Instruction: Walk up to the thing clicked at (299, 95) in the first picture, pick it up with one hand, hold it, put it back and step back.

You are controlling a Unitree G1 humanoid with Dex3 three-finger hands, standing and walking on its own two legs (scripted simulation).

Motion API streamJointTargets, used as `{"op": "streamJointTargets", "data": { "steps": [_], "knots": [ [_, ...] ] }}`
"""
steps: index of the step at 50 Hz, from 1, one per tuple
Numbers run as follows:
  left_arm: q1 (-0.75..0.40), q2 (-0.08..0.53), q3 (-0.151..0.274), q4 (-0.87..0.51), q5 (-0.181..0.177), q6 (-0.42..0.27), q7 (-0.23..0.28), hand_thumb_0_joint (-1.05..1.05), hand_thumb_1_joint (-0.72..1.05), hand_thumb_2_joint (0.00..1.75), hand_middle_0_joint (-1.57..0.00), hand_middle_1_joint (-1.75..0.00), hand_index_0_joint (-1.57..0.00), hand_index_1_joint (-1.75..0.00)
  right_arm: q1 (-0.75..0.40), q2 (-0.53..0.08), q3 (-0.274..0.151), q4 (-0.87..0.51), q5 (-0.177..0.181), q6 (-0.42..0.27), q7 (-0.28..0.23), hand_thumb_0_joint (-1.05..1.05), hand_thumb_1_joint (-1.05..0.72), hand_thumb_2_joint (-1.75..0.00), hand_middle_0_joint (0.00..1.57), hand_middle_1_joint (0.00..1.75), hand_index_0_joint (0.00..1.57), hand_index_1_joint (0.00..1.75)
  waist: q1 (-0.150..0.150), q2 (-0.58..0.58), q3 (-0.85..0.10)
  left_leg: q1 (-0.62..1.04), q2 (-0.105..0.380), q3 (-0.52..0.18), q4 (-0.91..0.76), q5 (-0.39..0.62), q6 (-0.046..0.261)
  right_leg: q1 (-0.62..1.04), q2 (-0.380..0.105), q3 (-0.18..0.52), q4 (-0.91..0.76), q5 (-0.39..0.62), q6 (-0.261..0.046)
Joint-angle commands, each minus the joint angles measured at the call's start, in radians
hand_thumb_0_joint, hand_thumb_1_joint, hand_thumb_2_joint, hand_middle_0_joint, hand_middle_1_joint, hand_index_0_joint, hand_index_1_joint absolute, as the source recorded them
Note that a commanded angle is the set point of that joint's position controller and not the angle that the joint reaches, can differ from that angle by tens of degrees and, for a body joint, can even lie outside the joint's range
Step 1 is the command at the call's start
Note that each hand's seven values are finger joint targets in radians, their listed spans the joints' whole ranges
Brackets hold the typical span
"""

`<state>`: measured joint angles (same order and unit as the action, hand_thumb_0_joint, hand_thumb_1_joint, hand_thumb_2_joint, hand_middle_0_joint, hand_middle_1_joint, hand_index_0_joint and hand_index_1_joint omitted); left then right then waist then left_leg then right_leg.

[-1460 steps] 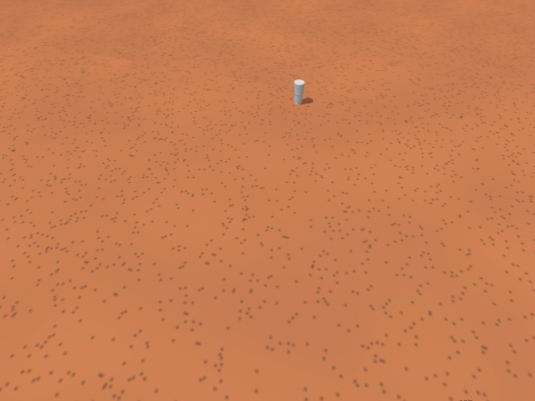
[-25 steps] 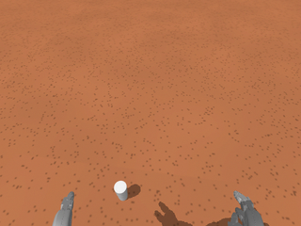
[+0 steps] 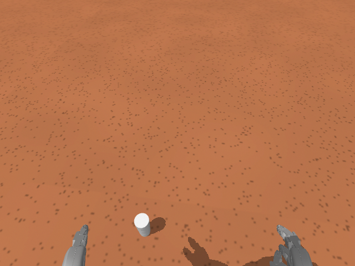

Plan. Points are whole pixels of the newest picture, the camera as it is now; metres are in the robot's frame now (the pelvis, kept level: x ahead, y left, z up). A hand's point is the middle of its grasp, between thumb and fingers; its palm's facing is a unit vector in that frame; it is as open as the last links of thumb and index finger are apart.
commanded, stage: stand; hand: left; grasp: from the side
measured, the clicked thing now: (143, 226) +0.46 +0.19 -0.65
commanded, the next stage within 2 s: none
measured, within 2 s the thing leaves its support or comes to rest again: neither
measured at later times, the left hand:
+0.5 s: hand out of the picture +0.16 +0.19 -0.08, palm faces +0.03 -0.95 -0.31, open 8.2 cm
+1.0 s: hand out of the picture +0.05 +0.25 -0.11, palm faces +0.00 -0.94 -0.34, open 7.4 cm
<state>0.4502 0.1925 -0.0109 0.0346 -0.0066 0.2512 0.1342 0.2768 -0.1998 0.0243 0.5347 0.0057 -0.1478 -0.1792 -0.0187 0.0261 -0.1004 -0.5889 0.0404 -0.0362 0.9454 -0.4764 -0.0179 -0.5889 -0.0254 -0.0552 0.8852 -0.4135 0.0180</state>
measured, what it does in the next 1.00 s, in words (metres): stands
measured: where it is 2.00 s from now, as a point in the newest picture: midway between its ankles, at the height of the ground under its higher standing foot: outside the picture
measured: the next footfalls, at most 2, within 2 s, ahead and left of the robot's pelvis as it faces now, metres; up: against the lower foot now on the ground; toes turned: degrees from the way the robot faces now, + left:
none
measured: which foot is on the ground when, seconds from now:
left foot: down 0.00-1.00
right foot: down 0.00-1.00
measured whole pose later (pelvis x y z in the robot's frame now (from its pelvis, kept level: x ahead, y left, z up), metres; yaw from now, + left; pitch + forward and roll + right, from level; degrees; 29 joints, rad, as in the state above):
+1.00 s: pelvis -0.01 +0.01 +0.04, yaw +0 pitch -3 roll +0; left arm 0.22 0.32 0.01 0.99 0.03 0.00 0.02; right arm 0.20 -0.30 -0.02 1.02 -0.04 0.00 -0.01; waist 0.01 0.00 0.04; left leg -0.20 -0.01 0.00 0.53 -0.27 0.01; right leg -0.23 -0.07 -0.03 0.53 -0.24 0.04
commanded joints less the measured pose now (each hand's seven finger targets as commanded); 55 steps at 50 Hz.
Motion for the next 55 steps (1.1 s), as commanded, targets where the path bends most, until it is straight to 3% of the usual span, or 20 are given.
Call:
{"op": "streamJointTargets", "data": {
  "steps": [1,2,5,9,10,11,13,17,21,22,23,25,28,33,37,40,44,47,51,55],
  "knots": [
    [-0.021,0.097,0.054,-0.181,0.011,-0.048,0.013,0.00,-0.34,0.25,-0.20,-0.23,-0.20,-0.23,-0.070,-0.118,-0.050,-0.160,-0.003,-0.055,-0.012,0.00,-0.90,-0.90,0.20,0.30,0.20,0.30,-0.003,-0.006,-0.091,0.032,-0.035,0.036,-0.160,0.196,0.021,0.093,0.031,-0.015,-0.143,0.154,-0.018],
    [-0.018,0.106,0.066,-0.183,0.013,-0.048,0.013,0.00,-0.26,0.33,-0.20,-0.30,-0.20,-0.30,-0.067,-0.120,-0.051,-0.159,-0.004,-0.055,-0.015,0.00,-0.90,-0.90,0.20,0.30,0.20,0.30,-0.001,-0.008,-0.101,0.038,-0.033,0.035,-0.162,0.202,0.021,0.099,0.032,-0.015,-0.138,0.158,-0.019],
    [-0.023,0.085,0.041,-0.185,0.012,-0.048,0.014,0.00,-0.02,0.57,-0.20,-0.30,-0.20,-0.30,-0.071,-0.119,-0.049,-0.157,-0.004,-0.056,-0.010,0.00,-0.90,-0.90,0.20,0.30,0.20,0.30,0.000,0.006,-0.085,0.039,-0.030,0.026,-0.175,0.194,0.016,0.091,0.035,-0.024,-0.130,0.144,-0.023],
    [-0.008,0.104,0.060,-0.191,0.013,-0.052,0.014,0.00,0.30,0.89,-0.20,-0.30,-0.20,-0.30,-0.069,-0.118,-0.048,-0.159,-0.004,-0.054,-0.011,0.00,-0.90,-0.90,0.20,0.30,0.20,0.30,0.003,0.015,-0.099,0.046,-0.031,0.028,-0.167,0.221,0.015,0.093,0.035,-0.020,-0.131,0.170,-0.023],
    [-0.054,0.090,0.040,-0.193,0.012,-0.051,0.014,0.00,0.38,0.90,-0.20,-0.30,-0.20,-0.30,-0.069,-0.123,-0.050,-0.157,-0.003,-0.057,-0.011,0.00,-0.90,-0.90,0.20,0.30,0.20,0.30,-0.011,-0.009,-0.076,0.041,-0.029,0.029,-0.171,0.196,0.018,0.083,0.035,-0.020,-0.136,0.151,-0.021],
    [-0.033,0.104,0.061,-0.202,0.012,-0.053,0.015,0.00,0.46,0.90,-0.20,-0.30,-0.20,-0.30,-0.064,-0.117,-0.048,-0.156,-0.004,-0.058,-0.011,0.00,-0.90,-0.90,0.20,0.30,0.20,0.30,0.003,0.016,-0.101,0.047,-0.031,0.030,-0.166,0.213,0.016,0.093,0.035,-0.019,-0.132,0.163,-0.022],
    [-0.036,0.096,0.051,-0.179,0.013,-0.049,0.014,0.00,0.62,0.90,-0.20,-0.30,-0.20,-0.30,-0.067,-0.120,-0.050,-0.154,-0.005,-0.058,-0.014,0.00,-0.90,-0.90,0.20,0.30,0.20,0.30,-0.006,-0.016,-0.092,0.040,-0.033,0.036,-0.154,0.223,0.020,0.094,0.031,-0.016,-0.141,0.180,-0.018],
    [-0.043,0.103,0.058,-0.177,0.013,-0.051,0.014,0.00,0.90,0.90,-0.20,-0.30,-0.20,-0.30,-0.075,-0.119,-0.048,-0.160,-0.005,-0.058,-0.013,0.00,-0.90,-0.90,0.20,0.30,0.20,0.30,-0.002,-0.015,-0.074,0.022,-0.033,0.031,-0.175,0.149,0.023,0.083,0.033,-0.017,-0.145,0.107,-0.019],
    [-0.019,0.096,0.049,-0.199,0.010,-0.052,0.013,0.00,0.90,0.90,-0.20,-0.30,-0.20,-0.30,-0.068,-0.120,-0.049,-0.163,-0.003,-0.057,-0.010,0.00,-0.90,-0.90,0.20,0.30,0.20,0.30,0.004,0.019,-0.097,0.045,-0.030,0.028,-0.173,0.204,0.016,0.093,0.035,-0.021,-0.130,0.153,-0.024],
    [-0.179,0.245,0.103,0.152,0.096,-0.159,-0.038,0.00,0.90,0.90,-0.20,-0.30,-0.20,-0.30,-0.131,-0.266,-0.092,0.046,-0.113,0.021,0.049,0.00,-0.90,-0.90,0.20,0.30,0.20,0.30,0.040,-0.046,0.031,0.089,0.009,-0.027,-0.195,0.347,0.050,0.196,-0.046,0.080,-0.150,0.238,-0.082],
    [-0.149,0.264,0.113,0.250,0.111,-0.201,-0.062,0.00,0.90,0.90,-0.20,-0.30,-0.20,-0.30,-0.093,-0.263,-0.103,0.082,-0.120,0.055,0.081,0.00,-0.90,-0.90,0.20,0.30,0.20,0.30,0.032,-0.090,-0.031,0.126,0.011,-0.002,-0.179,0.327,0.070,0.220,-0.065,0.100,-0.159,0.243,-0.108],
    [-0.177,0.264,0.102,0.307,0.096,-0.243,-0.088,0.00,0.90,0.90,-0.20,-0.30,-0.20,-0.30,-0.100,-0.250,-0.101,0.095,-0.104,0.079,0.107,0.00,-0.90,-0.90,0.20,0.30,0.20,0.30,0.019,-0.071,0.004,0.140,0.003,-0.019,-0.218,0.263,0.081,0.183,-0.073,0.124,-0.193,0.196,-0.111],
    [-0.201,0.262,0.088,0.413,0.066,-0.271,-0.108,0.00,0.90,0.90,-0.20,-0.30,-0.20,-0.30,-0.110,-0.245,-0.102,0.129,-0.065,0.086,0.148,0.00,-0.90,-0.90,0.20,0.30,0.20,0.30,0.036,-0.032,0.022,0.177,0.002,-0.033,-0.278,0.170,0.078,0.199,-0.076,0.123,-0.234,0.099,-0.095],
    [-0.247,0.282,0.087,0.577,0.055,-0.290,-0.108,0.00,0.90,0.90,-0.20,-0.30,-0.20,-0.30,-0.130,-0.252,-0.110,0.208,-0.061,0.095,0.162,0.00,-0.90,-0.90,0.20,0.30,0.20,0.30,0.035,-0.006,-0.006,0.250,0.007,-0.039,-0.323,0.269,0.068,0.282,-0.082,0.105,-0.261,0.249,-0.071],
    [-0.283,0.296,0.083,0.672,0.049,-0.296,-0.103,0.00,0.90,0.90,-0.20,-0.30,-0.20,-0.30,-0.107,-0.257,-0.106,0.268,-0.055,0.107,0.163,0.00,-0.90,-0.90,0.20,0.30,0.20,0.30,0.017,-0.034,0.051,0.278,0.014,-0.050,-0.393,0.262,0.065,0.295,-0.092,0.114,-0.326,0.229,-0.066],
    [-0.267,0.295,0.077,0.747,0.041,-0.292,-0.100,0.00,0.90,0.90,-0.20,-0.30,-0.20,-0.30,-0.116,-0.278,-0.107,0.314,-0.053,0.113,0.161,0.00,-0.90,-0.90,0.20,0.30,0.20,0.30,0.030,-0.003,0.059,0.299,0.031,-0.069,-0.444,0.296,0.062,0.347,-0.086,0.095,-0.350,0.267,-0.057],
    [-0.261,0.300,0.068,0.833,0.036,-0.283,-0.100,0.00,0.90,0.90,-0.20,-0.30,-0.20,-0.30,-0.137,-0.293,-0.099,0.364,-0.048,0.116,0.159,0.00,-0.90,-0.90,0.20,0.30,0.20,0.30,0.042,0.016,0.097,0.316,0.048,-0.089,-0.537,0.279,0.055,0.388,-0.080,0.086,-0.404,0.243,-0.047],
    [-0.276,0.315,0.065,0.884,0.037,-0.282,-0.101,0.00,0.90,0.90,-0.20,-0.30,-0.20,-0.30,-0.123,-0.295,-0.093,0.406,-0.043,0.120,0.159,0.00,-0.90,-0.90,0.20,0.30,0.20,0.30,0.032,-0.011,0.124,0.335,0.046,-0.080,-0.573,0.249,0.047,0.402,-0.090,0.102,-0.455,0.206,-0.046],
    [-0.286,0.321,0.059,0.937,0.033,-0.283,-0.102,0.00,0.90,0.90,-0.20,-0.30,-0.20,-0.30,-0.133,-0.306,-0.091,0.446,-0.038,0.119,0.158,0.00,-0.90,-0.90,0.20,0.30,0.20,0.30,0.033,-0.008,0.111,0.384,0.051,-0.075,-0.604,0.306,0.043,0.432,-0.096,0.099,-0.490,0.248,-0.039],
    [-0.299,0.322,0.052,0.977,0.033,-0.282,-0.103,0.00,0.90,0.90,-0.20,-0.30,-0.20,-0.30,-0.144,-0.307,-0.086,0.476,-0.035,0.121,0.159,0.00,-0.90,-0.90,0.20,0.30,0.20,0.30,0.034,-0.009,0.133,0.397,0.056,-0.075,-0.643,0.286,0.039,0.437,-0.098,0.097,-0.522,0.232,-0.031]
  ]
}}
